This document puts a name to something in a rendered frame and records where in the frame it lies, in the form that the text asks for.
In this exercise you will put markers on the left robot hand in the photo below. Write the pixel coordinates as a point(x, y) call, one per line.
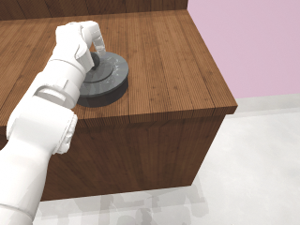
point(97, 38)

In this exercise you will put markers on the knob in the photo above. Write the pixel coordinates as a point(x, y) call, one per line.
point(95, 59)

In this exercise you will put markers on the pot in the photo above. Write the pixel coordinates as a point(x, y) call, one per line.
point(106, 99)

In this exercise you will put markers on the lid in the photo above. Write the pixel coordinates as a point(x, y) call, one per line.
point(108, 76)

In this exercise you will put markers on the table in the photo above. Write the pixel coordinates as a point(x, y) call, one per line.
point(158, 133)

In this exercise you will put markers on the left robot forearm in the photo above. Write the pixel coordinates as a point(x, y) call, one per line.
point(61, 79)

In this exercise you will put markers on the left robot upper arm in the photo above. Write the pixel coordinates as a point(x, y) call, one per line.
point(43, 129)

